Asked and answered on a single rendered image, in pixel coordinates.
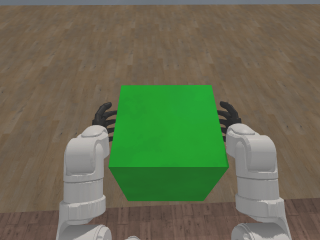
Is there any robot left hand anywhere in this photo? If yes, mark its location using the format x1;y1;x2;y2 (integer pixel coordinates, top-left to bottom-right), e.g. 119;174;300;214
92;102;117;142

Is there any left robot forearm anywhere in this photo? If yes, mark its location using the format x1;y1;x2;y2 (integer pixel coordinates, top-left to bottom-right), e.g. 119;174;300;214
56;125;110;240

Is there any robot right hand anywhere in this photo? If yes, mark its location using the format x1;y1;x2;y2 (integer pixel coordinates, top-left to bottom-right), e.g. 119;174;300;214
217;101;242;142

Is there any right robot forearm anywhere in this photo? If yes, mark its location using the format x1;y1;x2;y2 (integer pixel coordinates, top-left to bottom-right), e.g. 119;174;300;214
225;123;292;240

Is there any right robot upper arm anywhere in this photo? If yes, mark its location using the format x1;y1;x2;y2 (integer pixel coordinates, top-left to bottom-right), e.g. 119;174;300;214
231;222;290;240

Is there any left robot upper arm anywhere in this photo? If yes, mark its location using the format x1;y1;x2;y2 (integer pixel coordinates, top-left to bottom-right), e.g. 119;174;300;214
59;224;112;240

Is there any carton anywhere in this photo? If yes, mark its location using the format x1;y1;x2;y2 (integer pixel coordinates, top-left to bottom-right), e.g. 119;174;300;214
108;85;229;201

